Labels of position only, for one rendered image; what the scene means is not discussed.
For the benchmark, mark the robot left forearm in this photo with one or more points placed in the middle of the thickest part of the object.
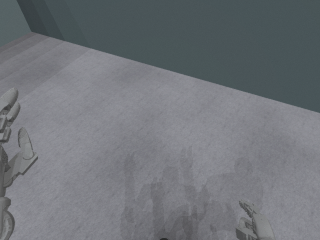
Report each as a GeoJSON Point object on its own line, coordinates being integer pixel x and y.
{"type": "Point", "coordinates": [7, 221]}

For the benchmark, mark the robot left hand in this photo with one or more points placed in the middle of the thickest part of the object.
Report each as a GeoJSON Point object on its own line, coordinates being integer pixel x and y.
{"type": "Point", "coordinates": [21, 162]}

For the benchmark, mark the robot right hand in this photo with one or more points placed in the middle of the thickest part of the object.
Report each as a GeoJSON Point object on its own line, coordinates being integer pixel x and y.
{"type": "Point", "coordinates": [258, 228]}

